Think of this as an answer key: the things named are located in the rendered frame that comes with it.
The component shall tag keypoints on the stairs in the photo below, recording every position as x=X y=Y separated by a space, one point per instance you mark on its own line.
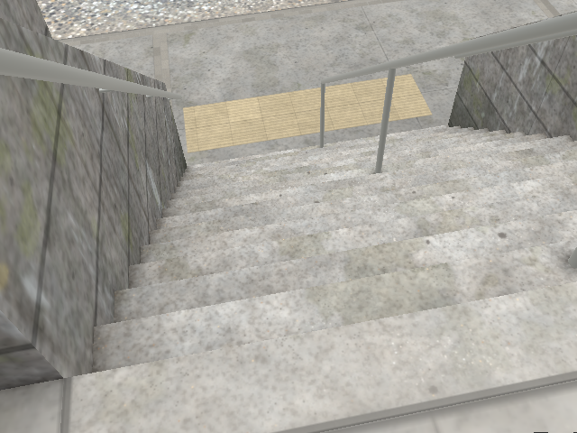
x=284 y=243

